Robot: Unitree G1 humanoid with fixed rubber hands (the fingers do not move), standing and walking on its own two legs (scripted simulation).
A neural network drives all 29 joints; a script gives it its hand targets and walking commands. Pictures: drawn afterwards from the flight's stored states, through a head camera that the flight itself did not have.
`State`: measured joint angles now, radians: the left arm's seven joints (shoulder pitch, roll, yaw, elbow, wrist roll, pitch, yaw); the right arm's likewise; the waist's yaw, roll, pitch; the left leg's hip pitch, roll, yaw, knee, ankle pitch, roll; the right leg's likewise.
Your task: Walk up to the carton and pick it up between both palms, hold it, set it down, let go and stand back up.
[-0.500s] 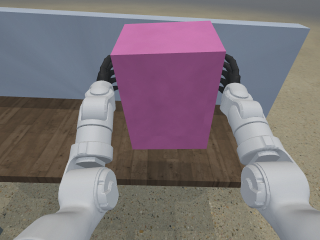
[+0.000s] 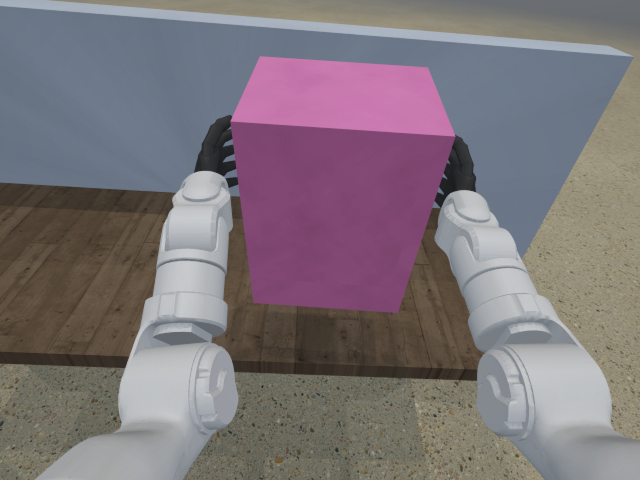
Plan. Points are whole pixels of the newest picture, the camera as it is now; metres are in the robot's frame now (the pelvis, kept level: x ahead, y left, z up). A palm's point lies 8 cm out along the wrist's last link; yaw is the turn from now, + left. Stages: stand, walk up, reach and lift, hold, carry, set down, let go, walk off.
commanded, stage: set down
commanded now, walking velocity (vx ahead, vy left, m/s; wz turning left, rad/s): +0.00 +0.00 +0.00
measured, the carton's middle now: (334, 194) +0.45 +0.00 +0.19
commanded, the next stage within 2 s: none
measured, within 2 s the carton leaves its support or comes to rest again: neither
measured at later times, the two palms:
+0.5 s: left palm (227, 194) +0.43 +0.14 +0.19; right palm (456, 211) +0.40 -0.16 +0.19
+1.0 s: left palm (234, 209) +0.44 +0.13 +0.16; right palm (455, 228) +0.40 -0.17 +0.17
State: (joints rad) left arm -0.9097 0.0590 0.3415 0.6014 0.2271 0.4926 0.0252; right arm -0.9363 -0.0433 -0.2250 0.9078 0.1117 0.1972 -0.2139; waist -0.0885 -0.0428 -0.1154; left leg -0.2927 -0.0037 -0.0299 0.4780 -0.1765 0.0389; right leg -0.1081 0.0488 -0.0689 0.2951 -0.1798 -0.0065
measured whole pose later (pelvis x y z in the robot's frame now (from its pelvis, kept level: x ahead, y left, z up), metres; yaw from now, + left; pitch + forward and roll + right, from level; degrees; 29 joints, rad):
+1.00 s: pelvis +0.01 +0.00 +0.00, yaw +0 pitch +0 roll -3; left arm -0.91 0.07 0.34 0.88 0.23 0.23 0.00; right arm -0.86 0.04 -0.41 0.91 -0.14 0.09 -0.18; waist -0.09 -0.04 -0.07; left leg -0.29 0.00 -0.03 0.48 -0.19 0.04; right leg -0.11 0.05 -0.07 0.30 -0.19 -0.01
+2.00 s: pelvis +0.03 -0.01 +0.00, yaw +0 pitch +2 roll -3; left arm -0.91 0.11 0.36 1.07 0.23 0.07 -0.07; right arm -0.83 0.13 -0.62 0.91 -0.36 0.03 -0.14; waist -0.09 -0.05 -0.04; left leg -0.29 0.00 -0.03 0.48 -0.22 0.04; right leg -0.11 0.05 -0.07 0.30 -0.22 -0.01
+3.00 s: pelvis +0.04 -0.01 +0.00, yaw +0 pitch +3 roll -2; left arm -0.91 0.11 0.39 1.13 0.24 -0.05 -0.07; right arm -0.75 0.17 -0.67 0.90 -0.42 -0.08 -0.14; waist -0.09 -0.05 -0.01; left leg -0.29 0.00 -0.03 0.48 -0.23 0.04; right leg -0.11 0.05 -0.07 0.30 -0.23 -0.01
